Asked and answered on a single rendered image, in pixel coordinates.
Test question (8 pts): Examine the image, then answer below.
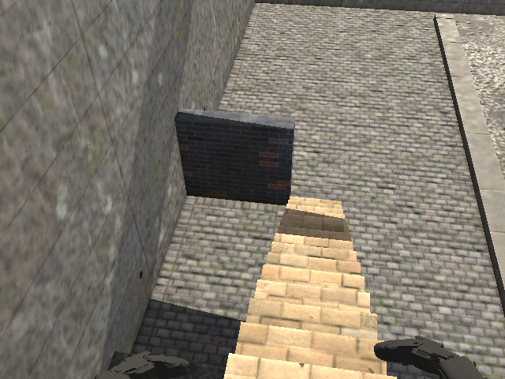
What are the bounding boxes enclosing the stairs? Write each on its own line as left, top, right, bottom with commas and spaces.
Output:
223, 196, 397, 379

